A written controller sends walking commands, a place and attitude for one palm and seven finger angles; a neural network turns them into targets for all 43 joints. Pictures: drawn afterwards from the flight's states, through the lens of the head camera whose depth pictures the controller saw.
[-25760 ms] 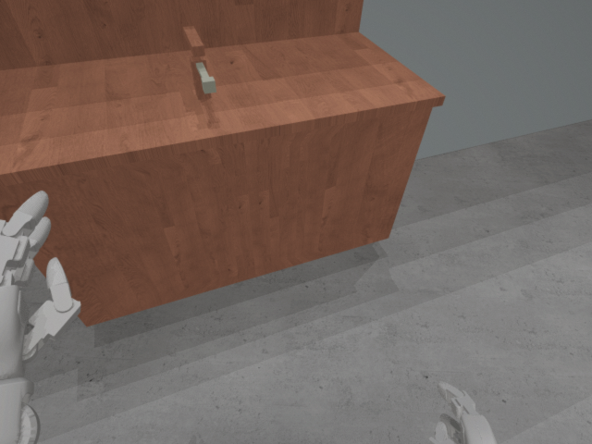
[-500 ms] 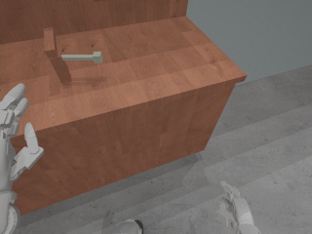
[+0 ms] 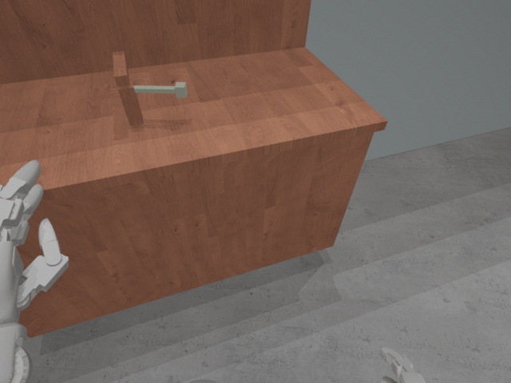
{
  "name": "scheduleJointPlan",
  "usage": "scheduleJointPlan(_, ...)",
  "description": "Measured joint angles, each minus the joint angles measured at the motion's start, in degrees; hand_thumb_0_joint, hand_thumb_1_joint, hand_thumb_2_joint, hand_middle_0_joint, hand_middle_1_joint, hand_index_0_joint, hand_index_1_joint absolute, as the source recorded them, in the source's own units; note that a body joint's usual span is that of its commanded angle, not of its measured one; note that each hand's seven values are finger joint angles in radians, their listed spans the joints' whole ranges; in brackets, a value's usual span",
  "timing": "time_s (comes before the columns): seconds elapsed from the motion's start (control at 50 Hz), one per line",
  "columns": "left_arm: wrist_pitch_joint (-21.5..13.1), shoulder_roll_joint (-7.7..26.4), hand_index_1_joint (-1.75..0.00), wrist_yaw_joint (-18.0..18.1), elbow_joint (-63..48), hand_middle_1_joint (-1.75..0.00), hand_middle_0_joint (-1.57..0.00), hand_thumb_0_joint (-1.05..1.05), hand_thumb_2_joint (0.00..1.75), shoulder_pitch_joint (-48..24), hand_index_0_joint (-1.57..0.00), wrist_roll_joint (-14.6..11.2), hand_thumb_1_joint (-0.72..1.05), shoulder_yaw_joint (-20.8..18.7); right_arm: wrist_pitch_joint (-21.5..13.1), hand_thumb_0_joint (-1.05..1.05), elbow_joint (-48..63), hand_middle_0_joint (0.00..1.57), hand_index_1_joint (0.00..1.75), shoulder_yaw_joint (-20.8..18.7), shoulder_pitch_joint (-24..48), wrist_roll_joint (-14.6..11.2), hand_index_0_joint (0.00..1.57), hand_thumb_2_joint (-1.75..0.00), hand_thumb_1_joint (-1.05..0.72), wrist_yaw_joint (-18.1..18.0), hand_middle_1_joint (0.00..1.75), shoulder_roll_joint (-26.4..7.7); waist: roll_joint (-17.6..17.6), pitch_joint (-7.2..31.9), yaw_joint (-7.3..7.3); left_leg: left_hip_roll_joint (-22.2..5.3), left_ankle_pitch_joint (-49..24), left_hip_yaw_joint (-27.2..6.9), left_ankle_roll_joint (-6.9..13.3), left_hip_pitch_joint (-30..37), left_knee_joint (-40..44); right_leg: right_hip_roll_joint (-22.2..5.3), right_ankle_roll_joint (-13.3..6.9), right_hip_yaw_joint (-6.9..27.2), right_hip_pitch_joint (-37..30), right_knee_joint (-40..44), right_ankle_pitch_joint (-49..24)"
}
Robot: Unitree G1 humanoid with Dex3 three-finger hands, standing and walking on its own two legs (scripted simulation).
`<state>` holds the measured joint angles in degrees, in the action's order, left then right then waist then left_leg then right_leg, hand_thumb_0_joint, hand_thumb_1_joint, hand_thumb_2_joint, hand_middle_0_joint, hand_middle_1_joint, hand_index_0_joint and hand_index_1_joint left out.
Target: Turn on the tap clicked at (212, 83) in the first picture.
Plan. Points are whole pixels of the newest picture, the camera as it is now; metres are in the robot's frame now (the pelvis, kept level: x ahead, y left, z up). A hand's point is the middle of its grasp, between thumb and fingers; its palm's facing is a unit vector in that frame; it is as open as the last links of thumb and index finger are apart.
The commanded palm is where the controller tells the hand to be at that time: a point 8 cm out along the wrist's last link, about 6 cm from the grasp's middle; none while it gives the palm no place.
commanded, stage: stop stepping back and stand still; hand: left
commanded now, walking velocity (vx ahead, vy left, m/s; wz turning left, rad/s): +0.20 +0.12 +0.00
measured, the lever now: (181, 89) +0.75 +0.23 +0.09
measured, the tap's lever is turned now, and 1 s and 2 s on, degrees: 71 71 71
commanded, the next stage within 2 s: stand and check the lever's angle in 0.54 s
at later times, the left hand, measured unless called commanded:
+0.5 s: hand (58, 298) +0.16 +0.21 +0.18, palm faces +0.43 -0.82 -0.38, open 7.4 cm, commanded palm +0.12 +0.26 +0.18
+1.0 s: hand (30, 273) +0.19 +0.26 +0.17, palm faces +0.43 -0.83 -0.35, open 7.4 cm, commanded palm +0.14 +0.30 +0.18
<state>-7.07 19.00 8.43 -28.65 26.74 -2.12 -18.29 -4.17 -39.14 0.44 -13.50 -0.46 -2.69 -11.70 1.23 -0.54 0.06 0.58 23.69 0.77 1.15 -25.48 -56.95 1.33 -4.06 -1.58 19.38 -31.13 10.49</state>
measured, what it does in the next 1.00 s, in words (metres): steps on the spot: left foot, then right foot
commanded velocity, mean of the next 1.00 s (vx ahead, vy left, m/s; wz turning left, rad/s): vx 0.04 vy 0.03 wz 0.00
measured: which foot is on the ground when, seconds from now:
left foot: up 0.00-0.10, down 0.12-0.28, up 0.30-0.52, down 0.54-1.00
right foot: down 0.00-0.10, up 0.12-0.26, down 0.28-1.00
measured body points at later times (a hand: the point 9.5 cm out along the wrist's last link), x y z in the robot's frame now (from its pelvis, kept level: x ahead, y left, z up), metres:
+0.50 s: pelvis -0.03 -0.03 +0.01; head -0.04 -0.04 +0.46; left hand +0.13 +0.25 +0.20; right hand +0.12 -0.27 -0.09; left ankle -0.01 +0.12 -0.71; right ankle +0.01 -0.09 -0.73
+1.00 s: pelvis -0.02 +0.02 +0.01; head -0.01 +0.02 +0.46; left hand +0.16 +0.30 +0.19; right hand +0.17 -0.20 -0.07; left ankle +0.00 +0.12 -0.73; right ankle +0.01 -0.09 -0.73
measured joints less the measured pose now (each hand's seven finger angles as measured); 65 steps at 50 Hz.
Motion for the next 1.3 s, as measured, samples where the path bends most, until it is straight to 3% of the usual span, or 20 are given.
scheduleJointPlan(0.04, 0.56, -0.41, -0.31, 0.24, 1.12, -0.3, -0.21, 0.01, 0.9, -0.77, -0.21, -0.08, 0.89, 0.15, 0.23, 0.02, -0.28, 0.2, 0.3, 0.37, 0.05, 0.08, 0.2, -0.9, -0.9, -0.4, 0.3, 0.16, 0.76, 1.4, -0.37, -0.73, 0.74, 1.43, 0.55, 2.13, 2.93, -0.87, 0.14, -0.18, 0.89, 0.23, 0.46)
scheduleJointPlan(0.08, 1.03, -0.49, -0.31, 0.69, 1.14, -0.3, -0.21, 0.01, 0.9, -1.01, -0.21, -0.25, 0.89, 0.39, -0.26, 0.02, 0.77, 0.2, 0.3, 0.7, -0.26, 0.11, 0.2, -0.9, -0.9, -1.05, 0.3, -0.01, 0.91, 2.44, -0.97, -1.41, 2.28, 2.31, 1.38, 7.25, 12.92, -1.42, 0.39, -0.7, 2.21, -0.74, 2.2)
scheduleJointPlan(0.12, 1.08, -0.24, -0.31, 1.15, 0.02, -0.3, -0.21, 0.01, 0.9, -1.37, -0.21, -0.4, 0.89, 0.45, -1.45, 0.02, 3.12, 0.2, 0.3, 0.52, -0.43, 0.34, 0.2, -0.9, -0.9, -1.57, 0.3, -1.1, -1.38, 2.67, -2.11, -2.55, 3.99, -0.47, 2.86, 11.11, 23.95, -0.27, 1.57, -1.68, 5.39, -6.11, 8.8)
scheduleJointPlan(0.16, 0.9, 1.91, -0.31, 0.96, 0.17, -0.3, -0.21, 0.01, 0.9, -1.81, -0.21, 0.06, 0.89, -0.86, -2.23, 0.02, 3.31, 0.2, 0.3, -0.05, 0.11, 0.3, 0.2, -0.9, -0.9, -1.45, 0.3, 0.11, 0.16, 1.76, -1.89, -1.93, -4.65, 0.89, 0.68, 10.86, 23.31, -0.2, 3.24, 0.56, 8.4, -18.8, 12.79)
scheduleJointPlan(0.2, 0.23, 2.74, -0.31, 0.79, 2.0, -0.3, -0.21, 0.01, 0.9, -1.17, -0.21, -0.15, 0.89, -1.53, -2.88, 0.02, 3.14, 0.2, 0.3, -0.08, -0.87, -0.32, 0.2, -0.9, -0.9, -0.84, 0.3, 0.91, 0.06, 2.85, -2.48, -1.6, -6.2, 0.93, -0.09, 11.28, 23.57, -0.25, 3.78, 0.62, 8.47, -25.35, 13.61)
scheduleJointPlan(0.26, 0.23, 2.7, -0.31, 0.56, 4.61, -0.3, -0.21, 0.01, 0.9, -0.67, -0.21, -0.39, 0.89, -1.39, -2.87, 0.02, 2.74, 0.2, 0.3, 0.67, -2.64, -0.39, 0.2, -0.9, -0.9, -0.69, 0.3, 0.99, -1.75, 3.71, -2.93, -2.52, -5.69, -0.29, -0.96, 11.08, 23.87, -0.76, 3.63, -0.82, 1.38, -12.37, 13.23)
scheduleJointPlan(0.28, 0.27, 3.09, -0.31, 0.42, 4.44, -0.3, -0.21, 0.01, 0.9, -0.71, -0.21, -0.32, 0.89, -1.51, -2.7, 0.02, 3.06, 0.2, 0.3, 0.85, -3.05, -0.23, 0.2, -0.9, -0.9, -0.69, 0.3, 0.97, -1.8, 3.43, -2.75, -2.77, -3.58, -0.43, -0.43, 9.57, 21.26, -0.83, 2.39, -0.93, -1.1, -6.3, 10.52)
scheduleJointPlan(0.3, 0.15, 2.73, -0.31, 0.12, 4.3, -0.3, -0.21, 0.01, 0.9, -1.16, -0.21, -0.18, 0.89, -1.35, -2.36, 0.02, 2.76, 0.2, 0.3, 0.74, -2.75, -0.19, 0.2, -0.9, -0.9, -0.57, 0.3, 0.67, -2.32, 2.5, -2.15, -3.07, -1.12, -1.09, 0.05, 7.35, 15.94, -0.44, 0.98, -1.63, -1.14, -5.0, 5.52)
scheduleJointPlan(0.36, -0.14, -0.78, -0.31, -0.85, 3.68, -0.3, -0.21, 0.01, 0.9, -1.25, -0.21, -0.33, 0.89, 0.45, -1.47, 0.02, 0.03, 0.2, 0.3, -0.21, -1.59, -0.23, 0.2, -0.9, -0.9, 0.01, 0.3, -0.72, -3.92, 0.64, -0.67, -2.0, -1.78, -3.25, -0.08, 1.38, -0.54, 0.68, -0.57, -2.85, -2.05, -3.95, 4.21)
scheduleJointPlan(0.4, -0.63, -1.92, -0.31, -1.11, 2.91, -0.3, -0.21, 0.01, 0.9, 0.12, -0.21, -0.52, 0.89, 1.01, -1.19, 0.02, -0.64, 0.2, 0.3, -0.68, -1.45, -0.23, 0.2, -0.9, -0.9, 0.02, 0.3, -1.14, -3.55, 0.43, -0.28, -1.5, -4.06, -2.2, -0.37, 0.1, -2.62, 0.51, -0.57, -2.6, -3.27, -1.17, 3.37)
scheduleJointPlan(0.44, -1.24, -1.59, -0.31, -0.86, 2.36, -0.3, -0.21, 0.01, 0.9, 1.24, -0.21, -0.55, 0.89, 1.0, -1.27, 0.02, -0.19, 0.2, 0.3, -0.8, -1.65, -0.17, 0.2, -0.9, -0.9, -0.39, 0.3, -1.24, -2.46, 0.34, -0.35, -1.45, -5.08, -0.33, -0.19, 1.53, 2.98, -0.23, -0.42, -2.33, -4.32, 1.31, 2.14)
scheduleJointPlan(0.5, -1.81, -0.35, -0.31, 0.05, 1.94, -0.3, -0.21, 0.01, 0.9, 1.72, -0.21, -0.54, 0.89, 0.5, -1.83, 0.02, 1.45, 0.2, 0.3, -0.82, -1.83, 0.05, 0.2, -0.9, -0.9, -1.28, 0.3, -1.66, -1.28, 0.18, -0.4, -1.47, -5.31, 1.78, 0.66, 7.38, 18.07, -1.05, -0.15, -2.1, -5.04, 2.8, 1.36)
scheduleJointPlan(0.54, -1.99, -0.05, -0.31, 0.61, 1.66, -0.3, -0.21, 0.01, 0.9, 1.2, -0.21, -0.63, 0.89, 0.39, -2.33, 0.02, 2.93, 0.2, 0.3, -1.15, -1.7, 0.22, 0.2, -0.9, -0.9, -1.6, 0.3, -2.75, -2.59, 0.28, -0.44, -2.14, -4.48, 0.66, 1.72, 11.3, 26.39, -0.24, 0.1, -2.73, -4.62, 2.23, 1.72)
scheduleJointPlan(0.56, -2.07, 0.03, -0.31, 0.8, 1.77, -0.3, -0.21, 0.01, 0.9, 0.44, -0.21, -0.68, 0.89, 0.38, -2.46, 0.02, 3.32, 0.2, 0.3, -1.49, -1.17, 0.2, 0.2, -0.9, -0.9, -1.68, 0.3, -3.15, -3.29, -0.02, -0.58, -2.57, -7.69, -0.06, 0.9, 11.81, 28.35, 0.15, 0.23, -3.18, -4.34, 1.63, 2.03)
scheduleJointPlan(0.62, -1.78, 0.08, -0.31, 0.9, 2.97, -0.3, -0.21, 0.01, 0.9, -1.29, -0.21, -0.66, 0.89, 0.25, -2.05, 0.02, 3.38, 0.2, 0.3, -1.9, 0.92, -0.32, 0.2, -0.9, -0.9, -1.49, 0.3, -3.2, -3.4, -1.12, -0.23, -2.87, -11.09, 0.11, -1.4, 11.81, 27.3, 0.31, 0.69, -2.91, -4.86, 1.22, 2.38)
scheduleJointPlan(0.74, -0.82, -0.34, -0.31, 0.55, 2.22, -0.3, -0.21, 0.01, 0.9, 0.07, -0.21, -0.54, 0.89, 0.61, -2.36, 0.02, 4.35, 0.2, 0.3, -1.17, 2.56, -0.23, 0.2, -0.9, -0.9, -0.98, 0.3, -1.88, -2.94, -1.2, -0.58, -2.74, -10.15, 0.76, -2.01, 12.54, 27.78, 0.21, 1.19, -2.2, -5.86, 2.82, 1.86)
scheduleJointPlan(0.98, -0.38, -0.23, -0.31, 0.81, 1.58, -0.3, -0.21, 0.01, 0.9, -0.82, -0.21, -0.66, 0.89, 0.48, -1.84, 0.02, 4.62, 0.2, 0.3, 0.98, 3.16, 0.23, 0.2, -0.9, -0.9, -0.67, 0.3, 0.46, -1.79, -1.55, 0.53, -1.57, -10.6, 1.96, -0.49, 13.74, 30.37, -0.82, 3.11, -0.96, -7.27, 6.34, 0.43)
scheduleJointPlan(1.3, -0.55, 0.0, -0.31, 0.84, 1.05, -0.3, -0.21, 0.01, 0.9, -0.44, -0.21, -0.74, 0.89, 0.52, -0.98, 0.02, 4.55, 0.2, 0.3, 0.78, 3.32, 0.32, 0.2, -0.9, -0.9, -1.0, 0.3, 0.41, -1.25, -1.26, 0.21, -0.34, -10.8, 3.1, 0.85, 14.48, 32.21, -1.95, 4.58, 0.22, -7.74, 8.12, -0.13)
